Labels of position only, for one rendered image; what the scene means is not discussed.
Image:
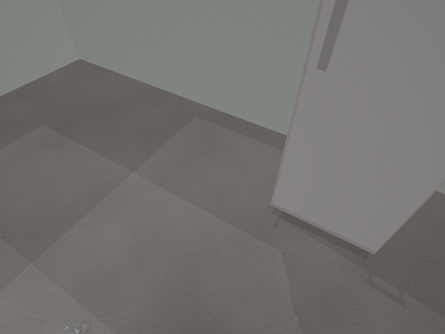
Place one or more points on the handle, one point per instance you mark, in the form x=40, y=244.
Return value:
x=332, y=33

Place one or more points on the fridge door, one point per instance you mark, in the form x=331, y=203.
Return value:
x=367, y=145

